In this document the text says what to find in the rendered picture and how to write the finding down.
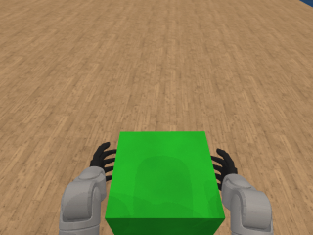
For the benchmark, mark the right robot hand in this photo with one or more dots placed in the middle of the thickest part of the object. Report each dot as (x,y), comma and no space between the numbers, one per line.
(228,166)

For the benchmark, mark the left robot hand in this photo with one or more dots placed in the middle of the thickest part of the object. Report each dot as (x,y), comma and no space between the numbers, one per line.
(100,161)

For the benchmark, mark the carton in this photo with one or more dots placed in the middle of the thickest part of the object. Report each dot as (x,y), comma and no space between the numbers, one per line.
(163,183)

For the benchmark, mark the robot left forearm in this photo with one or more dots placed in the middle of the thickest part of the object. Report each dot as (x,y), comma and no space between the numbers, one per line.
(80,211)

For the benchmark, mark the robot right forearm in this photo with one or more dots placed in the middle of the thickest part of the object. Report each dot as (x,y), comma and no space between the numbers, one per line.
(250,209)

